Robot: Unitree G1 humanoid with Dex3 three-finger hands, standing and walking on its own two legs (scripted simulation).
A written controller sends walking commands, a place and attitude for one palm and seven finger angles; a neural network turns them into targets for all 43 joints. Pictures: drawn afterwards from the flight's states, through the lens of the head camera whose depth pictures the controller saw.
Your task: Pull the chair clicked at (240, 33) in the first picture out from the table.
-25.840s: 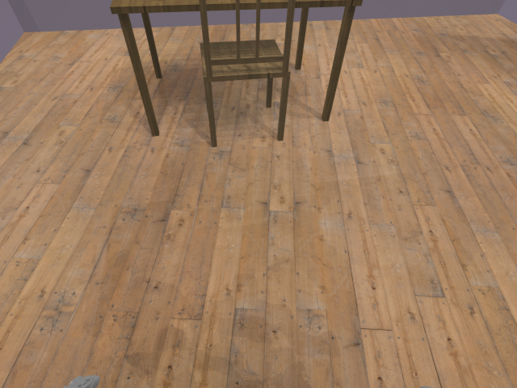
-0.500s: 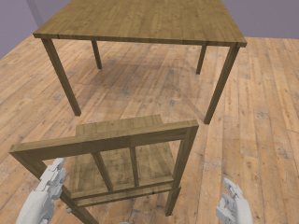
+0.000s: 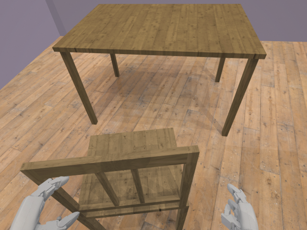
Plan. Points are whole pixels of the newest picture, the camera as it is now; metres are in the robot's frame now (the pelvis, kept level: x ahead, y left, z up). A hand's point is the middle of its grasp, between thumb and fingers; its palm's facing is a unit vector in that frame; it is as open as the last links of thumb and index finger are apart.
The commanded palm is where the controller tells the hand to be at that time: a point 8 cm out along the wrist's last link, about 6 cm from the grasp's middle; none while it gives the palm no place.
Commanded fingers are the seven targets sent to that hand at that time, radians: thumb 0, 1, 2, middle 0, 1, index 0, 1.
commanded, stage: draw the hand back to the body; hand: left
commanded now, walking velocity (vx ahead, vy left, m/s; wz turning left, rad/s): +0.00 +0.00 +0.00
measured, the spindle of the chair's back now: (109, 189) +0.25 +0.18 -0.09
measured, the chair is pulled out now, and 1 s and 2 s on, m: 0.61 0.61 0.61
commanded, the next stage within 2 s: step back with the hand held close in 0.54 s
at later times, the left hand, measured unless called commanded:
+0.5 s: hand (38, 195) +0.15 +0.24 +0.13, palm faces +0.41 -0.73 -0.55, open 6.3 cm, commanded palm +0.12 +0.28 +0.19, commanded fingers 0.00 0.90 0.90 -0.20 -0.30 -0.20 -0.30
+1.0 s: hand (17, 181) +0.16 +0.26 +0.16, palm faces +0.34 -0.75 -0.56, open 7.4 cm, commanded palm +0.10 +0.30 +0.19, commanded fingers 0.00 0.90 0.90 -0.20 -0.30 -0.20 -0.30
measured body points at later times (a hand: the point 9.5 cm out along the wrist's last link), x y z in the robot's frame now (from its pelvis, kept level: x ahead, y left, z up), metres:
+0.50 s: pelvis +0.00 -0.03 +0.00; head -0.01 -0.08 +0.44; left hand +0.12 +0.27 +0.16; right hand +0.20 -0.23 -0.10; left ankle -0.01 +0.15 -0.73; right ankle -0.06 -0.11 -0.73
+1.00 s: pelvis -0.04 +0.01 +0.01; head -0.02 -0.02 +0.46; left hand +0.13 +0.30 +0.19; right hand +0.11 -0.25 -0.09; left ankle -0.01 +0.15 -0.73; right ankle -0.06 -0.11 -0.73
